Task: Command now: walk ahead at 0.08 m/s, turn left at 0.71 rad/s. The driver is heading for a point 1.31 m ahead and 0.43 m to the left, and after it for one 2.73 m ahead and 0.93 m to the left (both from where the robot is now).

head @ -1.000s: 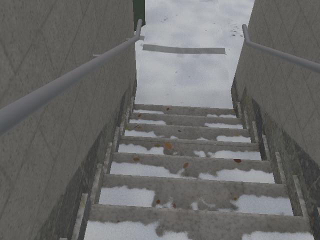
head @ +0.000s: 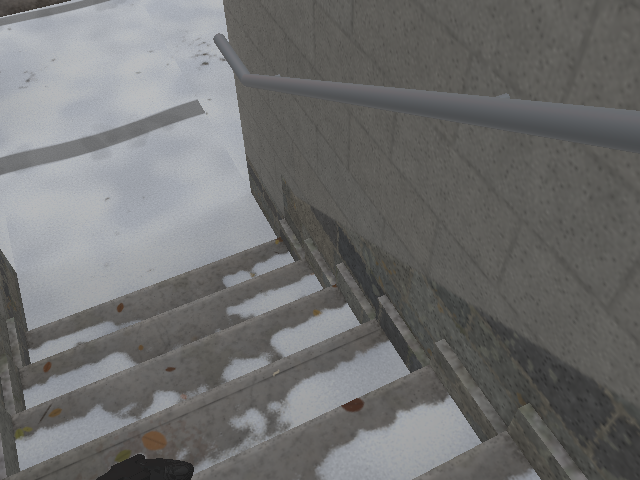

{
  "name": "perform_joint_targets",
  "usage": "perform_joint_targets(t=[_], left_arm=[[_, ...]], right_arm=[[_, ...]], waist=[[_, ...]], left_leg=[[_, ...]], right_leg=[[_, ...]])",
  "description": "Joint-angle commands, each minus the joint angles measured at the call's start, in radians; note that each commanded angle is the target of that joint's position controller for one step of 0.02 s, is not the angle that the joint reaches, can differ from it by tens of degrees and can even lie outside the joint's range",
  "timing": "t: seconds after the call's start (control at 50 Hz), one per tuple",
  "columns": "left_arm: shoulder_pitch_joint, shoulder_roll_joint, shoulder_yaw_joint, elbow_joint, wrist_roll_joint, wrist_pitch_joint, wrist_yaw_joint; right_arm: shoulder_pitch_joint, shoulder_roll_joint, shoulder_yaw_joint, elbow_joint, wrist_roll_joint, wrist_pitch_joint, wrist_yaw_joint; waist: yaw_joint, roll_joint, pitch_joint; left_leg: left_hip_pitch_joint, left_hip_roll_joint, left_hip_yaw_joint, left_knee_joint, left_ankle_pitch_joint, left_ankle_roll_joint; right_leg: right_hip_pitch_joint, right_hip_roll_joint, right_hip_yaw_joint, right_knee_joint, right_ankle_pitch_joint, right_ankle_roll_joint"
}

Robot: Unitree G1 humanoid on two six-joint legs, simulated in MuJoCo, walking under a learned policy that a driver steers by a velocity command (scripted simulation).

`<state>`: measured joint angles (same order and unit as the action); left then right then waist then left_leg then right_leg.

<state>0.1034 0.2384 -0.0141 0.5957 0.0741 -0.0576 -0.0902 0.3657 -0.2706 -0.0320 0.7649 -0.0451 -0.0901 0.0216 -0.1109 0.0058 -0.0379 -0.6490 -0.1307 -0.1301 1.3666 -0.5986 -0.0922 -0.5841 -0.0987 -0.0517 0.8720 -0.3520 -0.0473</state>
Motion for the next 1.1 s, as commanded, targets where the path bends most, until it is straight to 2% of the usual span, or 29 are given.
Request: perform_joint_targets(t=[0.02,0.04,0.08,0.16,0.22,0.24,0.26,0.28,0.3,0.34,0.38,0.42,0.46,0.5,0.54,0.64,0.68,0.7,0.72,0.74,0.76,0.78,0.84,0.9,0.92,0.98,1.04,1.08,1.1], left_arm=[[0.05,0.13,0.084,-0.05,-0.048,-0.018,0.066],[0.002,0.129,0.092,-0.056,-0.02,-0.019,0.092],[-0.026,0.181,0.098,-0.056,0.034,-0.047,0.125],[0.089,0.24,0.116,0.001,-0.004,-0.065,0.17],[0.017,0.317,0.148,-0.032,0.017,-0.061,0.132],[-0.087,0.334,0.159,-0.07,0.004,-0.058,0.123],[-0.099,0.202,0.134,-0.223,-0.01,-0.065,0.117],[-0.117,0.153,0.099,-0.234,-0.073,-0.079,0.118],[-0.18,0.179,0.094,-0.234,-0.117,-0.09,0.125],[-0.111,0.203,0.079,-0.17,-0.049,-0.057,0.136],[0.013,0.202,0.054,-0.096,-0.007,-0.003,0.139],[0.058,0.159,0.028,-0.05,0.059,0.009,0.105],[0.033,0.155,0.018,-0.046,0.047,0.01,0.076],[0.04,0.154,0.022,0.003,0.045,0.022,0.049],[0.022,0.065,-0.011,-0.022,0.039,0.027,0.027],[0.003,0.082,0.007,-0.012,-0.009,0.019,0.035],[0.265,0.149,0.047,0.058,-0.035,-0.002,0.042],[0.471,0.213,0.073,0.1,-0.038,-0.007,0.033],[0.388,0.219,0.099,0.031,0.001,-0.011,0.026],[0.359,0.246,0.124,0.052,0.041,-0.021,0.05],[0.318,0.214,0.101,0.062,0.029,-0.036,0.056],[0.241,0.173,0.076,0.038,0.002,-0.036,0.053],[0.246,0.027,0.008,0.152,-0.03,-0.057,0.087],[0.085,0.151,0.004,0.117,-0.021,-0.083,0.076],[0.056,0.137,-0.008,0.109,-0.02,-0.086,0.079],[0.089,0.152,0.005,0.141,-0.112,-0.086,0.081],[0.19,0.185,0.03,0.175,-0.126,-0.049,0.039],[0.315,0.033,0.003,0.176,-0.127,-0.054,0.026],[0.339,0.015,0.003,0.137,-0.111,-0.058,0.038]], right_arm=[[0.184,-0.006,0.026,-0.046,-0.055,0.048,-0.03],[0.188,0.02,0.041,-0.049,-0.064,0.06,-0.019],[0.122,-0.046,0.015,-0.104,-0.06,0.062,0.013],[-0.042,-0.033,-0.005,-0.205,-0.062,0.069,0.056],[0.13,-0.12,-0.06,-0.149,-0.033,0.047,0.052],[0.28,-0.173,-0.088,-0.07,-0.019,0.009,0.041],[0.309,-0.414,-0.129,-0.081,-0.003,-0.045,0.005],[0.327,-0.359,-0.115,-0.081,-0.046,-0.08,0.043],[0.224,-0.292,-0.096,-0.102,-0.044,-0.108,0.082],[0.045,-0.192,-0.041,-0.122,0.014,-0.095,0.087],[-0.094,-0.155,-0.008,-0.154,-0.004,-0.049,0.081],[-0.078,-0.087,0.042,-0.152,-0.01,-0.043,0.038],[-0.034,-0.093,0.049,-0.149,-0.018,-0.033,0.007],[-0.042,-0.147,0.035,-0.141,-0.015,-0.01,0.018],[-0.017,-0.133,0.046,-0.106,-0.037,0.01,0.026],[0.038,-0.128,0.062,-0.077,0.043,0.025,0.022],[0.013,-0.144,0.074,-0.099,0.026,0.032,0.072],[0.114,-0.038,0.095,-0.12,0.043,0.03,0.093],[0.179,-0.037,0.093,-0.157,0.043,0.042,0.068],[0.08,-0.032,0.086,-0.21,0.018,0.084,0.036],[-0.07,0.004,0.099,-0.271,-0.016,0.099,0.016],[-0.056,-0.005,0.095,-0.252,-0.009,0.11,0.002],[0.152,0.06,0.12,-0.156,-0.06,0.139,0.042],[0.036,-0.023,0.095,-0.199,-0.008,0.116,0.094],[0.006,-0.003,0.105,-0.212,-0.004,0.11,0.09],[-0.027,0.041,0.109,-0.219,-0.014,0.102,0.116],[-0.101,-0.043,0.055,-0.213,-0.006,0.059,0.113],[-0.054,-0.074,0.048,-0.226,0.002,0.007,0.105],[-0.127,-0.066,0.057,-0.207,0.018,0.0,0.128]], waist=[[0.051,-0.072,-0.112],[0.043,-0.125,-0.094],[0.027,-0.073,-0.073],[0.089,-0.131,0.024],[0.032,-0.118,-0.001],[-0.048,0.063,0.013],[0.042,0.435,-0.053],[-0.007,0.214,-0.138],[-0.037,0.12,-0.023],[0.065,0.075,-0.025],[0.144,0.04,-0.036],[0.138,0.046,-0.047],[0.107,-0.026,-0.022],[0.093,0.054,0.055],[0.077,0.062,0.05],[0.006,0.061,0.085],[0.129,-0.012,-0.044],[0.138,-0.235,-0.307],[0.169,-0.205,-0.378],[0.207,-0.087,-0.258],[0.196,0.041,-0.103],[0.166,0.071,-0.065],[0.092,-0.059,0.049],[0.086,-0.028,0.057],[0.084,-0.023,0.02],[0.124,-0.046,0.077],[0.172,-0.041,0.056],[0.148,0.144,-0.137],[0.22,0.255,-0.084]], left_leg=[[-0.114,0.153,0.053,0.068,0.099,-0.077],[-0.022,0.141,0.082,0.109,0.191,-0.065],[0.116,0.13,0.129,0.163,0.335,-0.026],[0.106,0.173,0.194,-0.193,0.429,0.024],[0.329,0.103,0.225,-0.457,0.363,0.037],[0.479,0.041,0.238,-0.713,0.532,0.09],[0.661,0.191,-0.26,-0.833,1.25,0.361],[0.865,0.354,-0.36,-0.768,1.508,0.476],[0.776,0.425,-0.455,-0.762,1.358,0.48],[0.602,0.405,-0.491,-0.627,1.076,0.434],[0.337,0.352,-0.421,-0.626,1.093,0.382],[0.25,0.208,-0.325,-0.601,0.77,0.321],[0.134,0.17,-0.292,-0.566,0.5,0.329],[-0.063,0.114,-0.241,-0.547,0.207,0.319],[-0.209,0.116,-0.268,-0.482,0.052,0.333],[0.118,0.119,-0.449,-0.288,0.129,0.36],[-0.194,0.057,-0.341,0.001,0.314,0.272],[-0.472,-0.034,-0.106,0.417,0.035,0.132],[-0.67,-0.058,0.027,0.745,-0.419,0.04],[-0.754,0.041,-0.016,0.849,-0.251,-0.014],[-0.822,0.097,-0.012,0.807,-0.115,-0.023],[-0.689,0.119,-0.01,0.759,0.02,-0.027],[-0.383,0.175,0.127,0.637,0.397,-0.052],[-0.271,0.211,0.129,0.467,0.476,-0.073],[-0.211,0.247,0.092,0.356,0.539,-0.078],[0.066,0.247,0.162,-0.377,0.451,-0.085],[0.195,0.167,0.19,-0.798,0.383,-0.001],[0.502,0.331,0.063,-0.818,0.807,0.157],[0.42,0.392,-0.171,-0.917,0.557,0.234]], right_leg=[[0.272,-0.316,0.273,-0.357,0.766,-0.276],[0.164,-0.279,0.176,-0.388,0.657,-0.226],[0.04,-0.261,0.024,-0.353,0.463,-0.131],[0.188,-0.303,-0.031,-0.257,0.312,-0.015],[0.184,-0.329,-0.017,-0.062,0.231,0.011],[0.071,-0.199,-0.098,0.224,0.008,0.041],[-0.246,0.104,-0.12,0.533,-0.413,0.085],[-0.392,0.15,0.106,0.595,-0.438,0.098],[-0.545,0.134,0.172,0.596,-0.396,0.124],[-0.549,0.077,0.265,0.57,-0.252,0.173],[-0.371,0.076,0.233,0.598,-0.13,0.18],[-0.263,0.085,0.209,0.392,0.239,0.168],[-0.175,0.078,0.2,0.141,0.496,0.168],[0.038,0.069,0.133,-0.07,0.644,0.146],[0.245,0.097,0.123,-0.085,0.632,0.135],[0.22,0.087,0.106,-0.674,0.517,0.07],[0.745,0.017,0.078,-0.537,0.816,-0.039],[1.197,-0.216,0.249,-0.302,1.37,-0.253],[1.251,-0.363,0.382,-0.236,1.437,-0.438],[1.067,-0.455,0.582,-0.336,1.022,-0.444],[0.841,-0.401,0.533,-0.411,0.706,-0.372],[0.601,-0.321,0.423,-0.469,0.591,-0.338],[0.099,-0.057,0.224,-0.554,0.166,-0.211],[-0.02,-0.03,0.191,-0.533,-0.081,-0.131],[-0.004,-0.051,0.228,-0.523,-0.081,-0.121],[0.016,-0.02,0.206,-0.559,-0.305,-0.071],[0.215,-0.093,0.34,-0.528,-0.336,-0.113],[0.175,0.058,0.173,-0.235,-0.168,0.042],[0.114,0.072,0.066,-0.238,-0.079,0.104]])
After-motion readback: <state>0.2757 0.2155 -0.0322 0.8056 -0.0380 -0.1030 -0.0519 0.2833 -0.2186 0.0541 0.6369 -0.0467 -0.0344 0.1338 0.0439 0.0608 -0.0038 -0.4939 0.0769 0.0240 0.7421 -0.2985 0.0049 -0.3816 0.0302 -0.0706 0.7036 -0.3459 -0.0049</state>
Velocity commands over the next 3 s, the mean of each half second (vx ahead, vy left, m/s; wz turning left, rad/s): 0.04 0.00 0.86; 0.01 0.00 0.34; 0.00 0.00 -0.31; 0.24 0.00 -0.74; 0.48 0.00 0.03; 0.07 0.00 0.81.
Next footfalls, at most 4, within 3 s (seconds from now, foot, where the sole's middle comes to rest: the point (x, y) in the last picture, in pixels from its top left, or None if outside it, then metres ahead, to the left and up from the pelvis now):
0.24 left None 0.01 0.15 -0.74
0.68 right None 0.26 0.04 -0.91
1.06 left None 0.17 0.27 -0.91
1.56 right None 0.30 0.02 -0.91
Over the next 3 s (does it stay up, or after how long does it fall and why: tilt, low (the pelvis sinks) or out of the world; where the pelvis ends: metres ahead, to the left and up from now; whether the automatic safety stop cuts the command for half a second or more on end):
stays up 0.59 0.16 -0.36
